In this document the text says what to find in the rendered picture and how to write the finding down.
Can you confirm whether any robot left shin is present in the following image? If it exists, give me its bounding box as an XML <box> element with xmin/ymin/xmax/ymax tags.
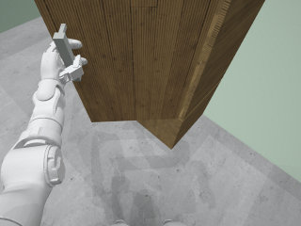
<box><xmin>115</xmin><ymin>219</ymin><xmax>127</xmax><ymax>225</ymax></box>

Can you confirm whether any left robot hand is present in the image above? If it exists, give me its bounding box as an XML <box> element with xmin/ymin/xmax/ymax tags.
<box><xmin>40</xmin><ymin>39</ymin><xmax>87</xmax><ymax>88</ymax></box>

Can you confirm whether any cupboard door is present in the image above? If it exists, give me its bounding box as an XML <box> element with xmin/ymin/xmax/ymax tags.
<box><xmin>34</xmin><ymin>0</ymin><xmax>219</xmax><ymax>122</ymax></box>

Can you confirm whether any handle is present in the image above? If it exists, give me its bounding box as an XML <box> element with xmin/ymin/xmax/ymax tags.
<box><xmin>53</xmin><ymin>24</ymin><xmax>82</xmax><ymax>82</ymax></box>

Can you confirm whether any robot left forearm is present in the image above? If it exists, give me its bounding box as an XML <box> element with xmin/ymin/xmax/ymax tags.
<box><xmin>0</xmin><ymin>79</ymin><xmax>66</xmax><ymax>188</ymax></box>

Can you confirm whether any left robot upper arm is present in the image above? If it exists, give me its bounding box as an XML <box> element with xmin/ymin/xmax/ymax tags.
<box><xmin>0</xmin><ymin>144</ymin><xmax>66</xmax><ymax>226</ymax></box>

